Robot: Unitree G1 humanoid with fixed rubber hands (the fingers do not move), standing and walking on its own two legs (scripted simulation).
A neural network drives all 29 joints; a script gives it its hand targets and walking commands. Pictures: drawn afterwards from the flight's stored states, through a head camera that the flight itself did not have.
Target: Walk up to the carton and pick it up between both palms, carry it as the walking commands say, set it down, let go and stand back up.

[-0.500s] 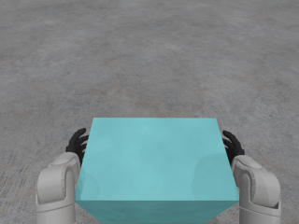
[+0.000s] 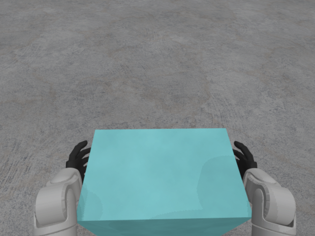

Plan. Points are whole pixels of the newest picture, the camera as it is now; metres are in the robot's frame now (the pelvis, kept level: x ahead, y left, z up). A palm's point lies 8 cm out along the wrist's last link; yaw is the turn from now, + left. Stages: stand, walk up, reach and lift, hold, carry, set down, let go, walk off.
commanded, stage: carry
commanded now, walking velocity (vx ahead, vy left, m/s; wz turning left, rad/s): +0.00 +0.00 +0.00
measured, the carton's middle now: (160, 190) +0.23 +0.00 +0.00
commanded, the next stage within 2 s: none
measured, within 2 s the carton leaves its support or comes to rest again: neither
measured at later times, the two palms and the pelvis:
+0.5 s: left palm (78, 194) +0.19 +0.18 +0.08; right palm (271, 203) +0.17 -0.21 +0.09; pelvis -0.07 -0.01 +0.00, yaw -2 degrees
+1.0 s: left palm (92, 158) +0.27 +0.16 +0.09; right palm (264, 167) +0.25 -0.23 +0.09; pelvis +0.01 -0.03 +0.02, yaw -1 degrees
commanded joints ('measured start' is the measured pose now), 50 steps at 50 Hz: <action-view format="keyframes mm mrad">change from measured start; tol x32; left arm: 1 -543 -776 -813 -159 -318 -8 -165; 50 -552 -798 -770 -105 -298 -14 -167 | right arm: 1 -489 696 758 -164 289 5 159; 50 -542 716 768 -166 309 -5 154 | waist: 1 8 167 -185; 19 -10 -145 -110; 25 -8 354 -103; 35 22 -251 -124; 50 -5 97 -161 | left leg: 1 37 193 -158 -321 -12 69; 20 209 -20 100 83 -98 -36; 26 7 374 -446 -634 -583 68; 36 -122 73 64 167 -44 -64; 43 301 20 161 -251 22 -18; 46 554 514 -597 -529 -454 188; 50 433 388 -234 -525 -185 93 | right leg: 1 104 1 -1 10 23 7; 10 325 -221 191 -645 272 -78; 19 21 -130 70 -739 -361 -105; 26 157 -21 -25 -22 32 -36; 32 485 96 -212 -748 4 -89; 35 438 -288 225 -960 -266 -217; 50 -147 -108 25 -119 138 -19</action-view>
